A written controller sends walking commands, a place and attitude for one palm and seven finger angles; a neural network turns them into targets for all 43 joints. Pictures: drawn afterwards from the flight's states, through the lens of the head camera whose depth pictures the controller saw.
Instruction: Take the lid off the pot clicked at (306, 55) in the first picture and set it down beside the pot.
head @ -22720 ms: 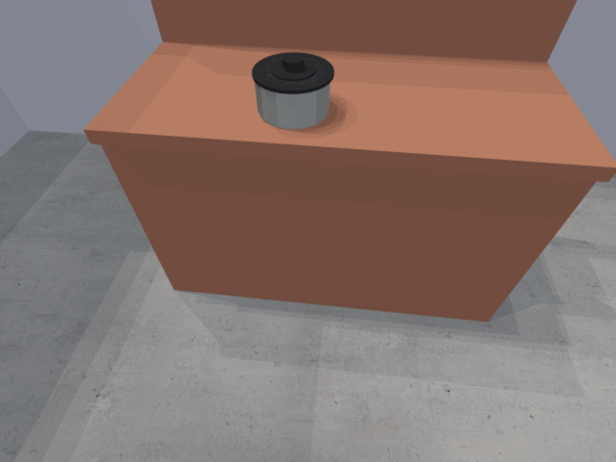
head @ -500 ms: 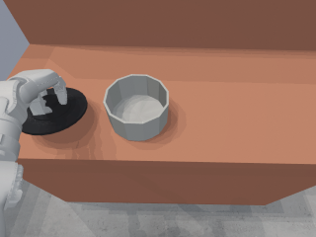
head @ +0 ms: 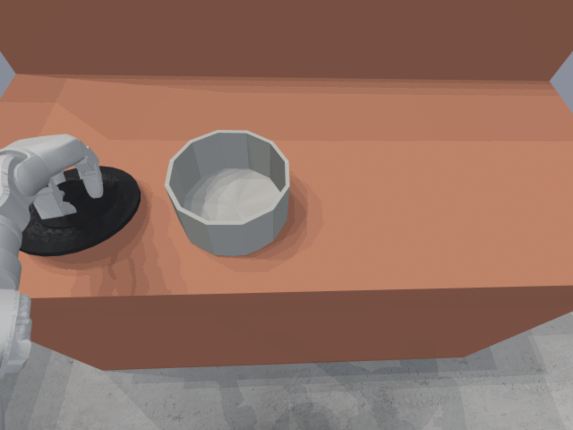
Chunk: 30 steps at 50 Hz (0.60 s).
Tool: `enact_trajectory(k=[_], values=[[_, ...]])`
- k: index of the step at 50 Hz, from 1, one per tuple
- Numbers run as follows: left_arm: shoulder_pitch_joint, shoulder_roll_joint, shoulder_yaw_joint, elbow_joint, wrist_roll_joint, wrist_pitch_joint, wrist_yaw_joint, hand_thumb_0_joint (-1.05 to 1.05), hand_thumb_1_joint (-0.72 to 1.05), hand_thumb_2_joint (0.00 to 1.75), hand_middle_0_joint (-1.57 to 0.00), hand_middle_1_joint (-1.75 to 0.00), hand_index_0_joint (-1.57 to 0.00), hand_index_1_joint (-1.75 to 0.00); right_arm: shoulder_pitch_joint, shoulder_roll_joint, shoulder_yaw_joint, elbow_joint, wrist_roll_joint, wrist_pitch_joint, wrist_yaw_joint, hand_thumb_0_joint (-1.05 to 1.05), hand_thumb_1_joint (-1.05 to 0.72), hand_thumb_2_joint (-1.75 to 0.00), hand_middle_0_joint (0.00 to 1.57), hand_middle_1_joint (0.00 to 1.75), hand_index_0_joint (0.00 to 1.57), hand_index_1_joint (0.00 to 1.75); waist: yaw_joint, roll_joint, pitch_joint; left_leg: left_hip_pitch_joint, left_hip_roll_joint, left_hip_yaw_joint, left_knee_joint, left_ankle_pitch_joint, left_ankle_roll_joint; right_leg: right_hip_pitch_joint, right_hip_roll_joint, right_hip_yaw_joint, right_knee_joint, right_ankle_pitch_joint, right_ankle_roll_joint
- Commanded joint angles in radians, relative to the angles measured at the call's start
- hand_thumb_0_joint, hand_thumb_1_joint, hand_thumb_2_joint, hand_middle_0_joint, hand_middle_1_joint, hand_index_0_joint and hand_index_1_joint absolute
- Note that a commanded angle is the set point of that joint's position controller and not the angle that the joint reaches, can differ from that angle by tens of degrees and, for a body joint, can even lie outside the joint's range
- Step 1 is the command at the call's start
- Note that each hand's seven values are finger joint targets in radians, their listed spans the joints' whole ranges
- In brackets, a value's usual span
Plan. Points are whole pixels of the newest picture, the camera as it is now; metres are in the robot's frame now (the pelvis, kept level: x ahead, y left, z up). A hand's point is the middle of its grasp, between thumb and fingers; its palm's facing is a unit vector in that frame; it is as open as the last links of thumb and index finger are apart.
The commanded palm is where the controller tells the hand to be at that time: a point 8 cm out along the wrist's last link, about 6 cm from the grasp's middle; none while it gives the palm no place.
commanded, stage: lower the lid onto the table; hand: left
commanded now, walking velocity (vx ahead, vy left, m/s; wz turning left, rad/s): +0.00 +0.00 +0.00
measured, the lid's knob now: (68, 194) +0.45 +0.31 +0.03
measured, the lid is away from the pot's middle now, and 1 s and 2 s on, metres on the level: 0.24 0.25 0.25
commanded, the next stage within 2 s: open the fingers wide in 0.36 s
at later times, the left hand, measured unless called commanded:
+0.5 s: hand (61, 195) +0.43 +0.31 +0.05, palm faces -0.49 -0.09 -0.87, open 6.8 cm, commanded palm +0.45 +0.30 +0.10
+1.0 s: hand (60, 202) +0.43 +0.31 +0.05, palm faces -0.46 -0.06 -0.88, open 7.7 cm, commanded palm +0.45 +0.30 +0.10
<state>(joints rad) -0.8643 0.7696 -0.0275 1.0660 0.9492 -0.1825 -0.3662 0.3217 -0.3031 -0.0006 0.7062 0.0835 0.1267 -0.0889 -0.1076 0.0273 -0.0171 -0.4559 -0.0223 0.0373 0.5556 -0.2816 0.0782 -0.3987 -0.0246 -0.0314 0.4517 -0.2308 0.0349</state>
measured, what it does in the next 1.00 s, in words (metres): stands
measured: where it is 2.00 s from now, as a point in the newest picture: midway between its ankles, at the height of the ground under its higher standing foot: outside the picture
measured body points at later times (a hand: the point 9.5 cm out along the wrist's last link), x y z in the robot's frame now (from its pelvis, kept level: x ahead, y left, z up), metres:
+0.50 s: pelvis -0.01 +0.00 -0.01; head +0.08 +0.01 +0.43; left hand +0.46 +0.31 +0.10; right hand +0.02 -0.28 -0.13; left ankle -0.01 +0.07 -0.73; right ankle -0.01 -0.15 -0.73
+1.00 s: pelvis -0.02 +0.00 -0.01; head +0.07 +0.02 +0.43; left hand +0.45 +0.31 +0.10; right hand +0.02 -0.28 -0.13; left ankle -0.01 +0.07 -0.73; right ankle -0.01 -0.15 -0.73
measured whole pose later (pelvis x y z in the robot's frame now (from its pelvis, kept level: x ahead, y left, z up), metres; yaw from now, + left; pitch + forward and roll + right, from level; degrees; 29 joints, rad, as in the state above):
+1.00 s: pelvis -0.02 +0.00 -0.01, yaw -1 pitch +13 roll -3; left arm -0.88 0.77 -0.04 1.06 0.98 -0.19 -0.31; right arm 0.32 -0.29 0.00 0.67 0.09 0.16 -0.08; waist -0.10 0.03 -0.06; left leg -0.61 -0.01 0.04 0.70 -0.32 0.08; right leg -0.56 -0.02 -0.02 0.59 -0.27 0.02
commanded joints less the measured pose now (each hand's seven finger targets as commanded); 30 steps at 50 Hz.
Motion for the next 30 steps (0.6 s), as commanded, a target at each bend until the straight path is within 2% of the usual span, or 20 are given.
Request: enact_trajectory(k=[1,5,6,8,9,10,11,12,13,14,17,18,20,21,22,23,24,25,28,30], values=[[-0.527,0.374,0.106,-0.243,0.007,-0.007,0.059,0.0,0.49,1.17,-0.84,-0.99,-1.02,-1.0,0.087,-0.181,-0.059,-0.067,-0.006,-0.023,-0.015,0.0,-0.9,-0.9,0.2,0.3,0.2,0.3,-0.004,0.163,-0.462,0.41,0.017,-0.082,0.003,0.507,0.0,-0.018,0.062,-0.027,-0.002,0.269,-0.074],[-0.483,0.345,0.084,-0.15,0.0,-0.004,0.053,0.0,0.49,1.17,-0.84,-0.99,-1.02,-1.0,0.094,-0.185,-0.056,-0.057,-0.002,-0.022,-0.014,0.0,-0.9,-0.9,0.2,0.3,0.2,0.3,-0.014,0.116,-0.41,0.345,0.019,-0.07,0.015,0.441,0.004,-0.05,0.062,-0.027,0.01,0.243,-0.072],[-0.489,0.36,0.096,-0.166,0.001,-0.003,0.052,0.0,0.49,1.17,-0.84,-0.99,-1.02,-1.0,0.098,-0.186,-0.057,-0.058,0.0,-0.018,-0.015,0.0,-0.9,-0.9,0.2,0.3,0.2,0.3,-0.008,0.11,-0.424,0.342,0.018,-0.074,0.015,0.436,0.003,-0.046,0.062,-0.03,0.013,0.243,-0.073],[-0.485,0.33,0.076,-0.162,0.005,-0.004,0.051,0.0,0.49,1.17,-0.84,-0.99,-1.02,-1.0,0.107,-0.183,-0.06,-0.061,-0.001,-0.02,-0.014,0.0,-0.9,-0.9,0.2,0.3,0.2,0.3,-0.012,0.111,-0.442,0.36,0.018,-0.075,0.026,0.469,0.002,-0.063,0.067,-0.032,0.021,0.247,-0.073],[-0.482,0.362,0.099,-0.174,0.006,-0.011,0.053,0.0,0.49,1.17,-0.84,-0.99,-1.02,-1.0,0.105,-0.19,-0.061,-0.06,-0.003,-0.017,-0.013,0.0,-0.9,-0.9,0.2,0.3,0.2,0.3,-0.006,0.114,-0.457,0.362,0.02,-0.077,0.035,0.511,-0.004,-0.06,0.063,-0.029,0.028,0.265,-0.076],[-0.507,0.341,0.082,-0.201,0.008,-0.011,0.051,0.0,0.49,1.17,-0.84,-0.99,-1.02,-1.0,0.108,-0.184,-0.062,-0.061,-0.005,-0.011,-0.009,0.0,-0.9,-0.9,0.2,0.3,0.2,0.3,-0.01,0.154,-0.476,0.388,0.024,-0.084,0.037,0.539,-0.01,-0.076,0.067,-0.033,0.034,0.257,-0.074],[-0.483,0.326,0.084,-0.189,0.009,-0.014,0.051,0.0,0.49,1.17,-0.84,-0.99,-1.02,-1.0,0.109,-0.179,-0.065,-0.064,-0.006,-0.011,-0.009,0.0,-0.9,-0.9,0.2,0.3,0.2,0.3,-0.008,0.14,-0.475,0.398,0.023,-0.091,0.045,0.556,-0.012,-0.088,0.069,-0.036,0.036,0.249,-0.074],[-0.449,0.277,0.047,-0.137,0.003,-0.012,0.046,0.0,0.49,1.17,-0.84,-0.99,-1.02,-1.0,0.11,-0.178,-0.064,-0.059,-0.004,-0.012,-0.007,0.0,-0.9,-0.9,0.2,0.3,0.2,0.3,-0.018,0.123,-0.441,0.378,0.024,-0.081,0.051,0.533,-0.01,-0.113,0.071,-0.036,0.037,0.235,-0.071],[-0.457,0.326,0.086,-0.148,0.001,-0.014,0.047,0.0,0.49,1.17,-0.84,-0.99,-1.02,-1.0,0.112,-0.184,-0.062,-0.057,-0.003,-0.007,-0.006,0.0,-0.9,-0.9,0.2,0.3,0.2,0.3,-0.01,0.1,-0.436,0.354,0.026,-0.082,0.049,0.5,-0.007,-0.105,0.069,-0.036,0.037,0.229,-0.071],[-0.45,0.321,0.078,-0.127,0.0,-0.015,0.047,0.0,0.49,1.17,-0.84,-0.99,-1.02,-1.0,0.11,-0.187,-0.061,-0.06,-0.005,-0.005,-0.007,0.0,-0.9,-0.9,0.2,0.3,0.2,0.3,-0.012,0.085,-0.426,0.339,0.023,-0.08,0.052,0.5,-0.005,-0.11,0.067,-0.034,0.042,0.235,-0.075],[-0.489,0.248,0.013,-0.112,-0.004,0.002,0.041,0.0,0.49,1.17,-0.84,-0.99,-1.02,-1.0,0.117,-0.185,-0.061,-0.052,0.001,-0.002,-0.006,0.0,-0.9,-0.9,0.2,0.3,0.2,0.3,-0.03,0.07,-0.4,0.312,0.026,-0.073,0.046,0.41,-0.001,-0.144,0.069,-0.036,0.044,0.19,-0.072],[-0.495,0.248,0.014,-0.118,0.0,0.003,0.041,0.0,0.49,1.17,-0.84,-0.99,-1.02,-1.0,0.121,-0.184,-0.062,-0.052,-0.001,-0.004,-0.004,0.0,-0.9,-0.9,0.2,0.3,0.2,0.3,-0.024,0.093,-0.407,0.316,0.024,-0.076,0.049,0.409,-0.003,-0.153,0.072,-0.037,0.047,0.179,-0.074],[-0.485,0.33,0.08,-0.136,0.011,-0.006,0.048,0.0,0.49,1.17,-0.84,-0.99,-1.02,-1.0,0.126,-0.187,-0.063,-0.059,-0.004,0.002,-0.004,0.0,-0.9,-0.9,0.2,0.3,0.2,0.3,-0.014,0.091,-0.449,0.323,0.022,-0.078,0.065,0.461,-0.005,-0.125,0.072,-0.033,0.062,0.209,-0.076],[-0.426,0.331,0.088,-0.083,0.016,-0.008,0.052,0.0,0.49,1.17,-0.84,-0.99,-1.02,-1.0,0.128,-0.179,-0.059,-0.069,-0.004,0.002,-0.006,0.0,-0.9,-0.9,0.2,0.3,0.2,0.3,-0.009,0.075,-0.447,0.295,0.012,-0.073,0.073,0.457,-0.004,-0.116,0.074,-0.034,0.071,0.213,-0.075],[-0.406,0.279,0.045,-0.024,0.011,-0.005,0.046,0.0,0.49,1.17,-0.84,-0.99,-1.02,-1.0,0.121,-0.18,-0.053,-0.067,0.0,0.0,-0.007,0.0,-0.9,-0.9,0.2,0.3,0.2,0.3,-0.02,0.045,-0.391,0.248,0.014,-0.066,0.071,0.392,-0.005,-0.144,0.073,-0.037,0.072,0.184,-0.074],[-0.265,0.263,0.071,-0.03,-0.005,-0.013,0.04,0.0,0.49,1.17,-0.84,-0.99,-1.02,-1.0,0.109,-0.168,-0.056,-0.096,0.0,0.001,0.004,0.0,-0.9,-0.9,0.2,0.3,0.2,0.3,0.011,0.034,-0.391,0.234,0.01,-0.07,0.065,0.393,-0.005,-0.119,0.07,-0.041,0.076,0.175,-0.076],[-0.31,0.299,0.12,-0.199,-0.003,-0.058,0.049,0.0,0.48,1.15,-0.83,-0.99,-1.0,-1.0,0.092,-0.18,-0.067,-0.097,-0.017,0.016,0.001,0.0,-0.9,-0.9,0.2,0.3,0.2,0.3,0.017,0.034,-0.422,0.253,0.03,-0.067,0.072,0.458,-0.008,-0.122,0.065,-0.034,0.068,0.2,-0.084],[-0.303,0.322,0.137,-0.184,0.014,-0.069,0.062,0.0,0.47,1.13,-0.81,-0.99,-0.98,-1.0,0.093,-0.175,-0.067,-0.101,-0.021,0.029,0.001,0.0,-0.9,-0.9,0.2,0.3,0.2,0.3,0.015,0.063,-0.453,0.268,0.024,-0.067,0.083,0.472,-0.011,-0.119,0.073,-0.031,0.079,0.194,-0.083],[-0.379,0.258,0.076,-0.23,0.011,-0.067,0.075,0.0,0.44,1.07,-0.77,-0.99,-0.92,-1.0,0.08,-0.167,-0.069,-0.098,-0.016,0.044,0.001,0.0,-0.9,-0.9,0.2,0.3,0.2,0.3,-0.004,0.099,-0.416,0.285,0.035,-0.08,0.074,0.42,-0.016,-0.182,0.072,-0.037,0.071,0.138,-0.082],[-0.383,0.325,0.131,-0.225,0.002,-0.059,0.09,0.0,0.42,1.04,-0.74,-0.99,-0.89,-1.0,0.09,-0.172,-0.071,-0.095,-0.017,0.047,0.003,0.0,-0.9,-0.9,0.2,0.3,0.2,0.3,0.002,0.101,-0.426,0.291,0.032,-0.076,0.073,0.401,-0.007,-0.169,0.071,-0.032,0.069,0.131,-0.082]])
